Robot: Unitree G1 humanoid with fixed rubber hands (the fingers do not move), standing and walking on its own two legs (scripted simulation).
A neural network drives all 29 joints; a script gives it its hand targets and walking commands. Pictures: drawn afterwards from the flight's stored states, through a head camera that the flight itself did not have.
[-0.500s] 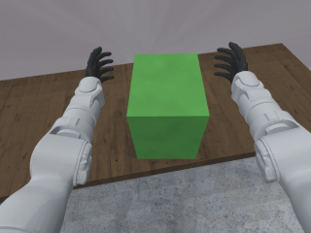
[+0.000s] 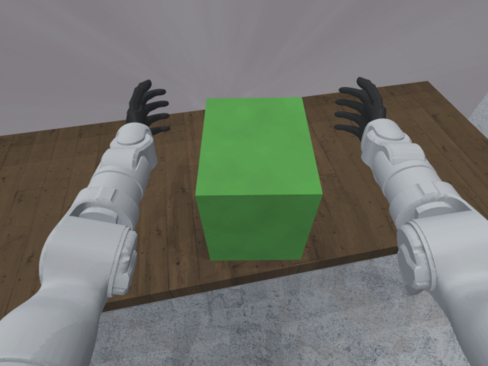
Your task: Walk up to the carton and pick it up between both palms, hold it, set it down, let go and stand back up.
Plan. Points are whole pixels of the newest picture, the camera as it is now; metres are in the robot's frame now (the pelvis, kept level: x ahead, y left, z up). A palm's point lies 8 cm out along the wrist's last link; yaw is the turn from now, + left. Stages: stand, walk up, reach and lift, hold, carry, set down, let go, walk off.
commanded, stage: set down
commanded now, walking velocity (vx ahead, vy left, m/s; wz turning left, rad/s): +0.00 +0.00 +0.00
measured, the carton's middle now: (254, 181) +0.47 +0.01 +0.00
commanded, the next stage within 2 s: none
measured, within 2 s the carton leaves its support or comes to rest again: neither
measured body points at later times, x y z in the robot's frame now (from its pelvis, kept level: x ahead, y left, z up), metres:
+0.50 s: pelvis +0.00 +0.00 +0.01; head +0.02 +0.00 +0.46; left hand +0.34 +0.22 +0.06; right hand +0.36 -0.18 +0.05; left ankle +0.01 +0.14 -0.74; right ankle +0.02 -0.11 -0.74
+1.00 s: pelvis +0.01 +0.01 +0.01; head +0.00 +0.02 +0.46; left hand +0.28 +0.21 +0.01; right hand +0.29 -0.18 +0.01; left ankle +0.01 +0.14 -0.74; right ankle +0.02 -0.11 -0.74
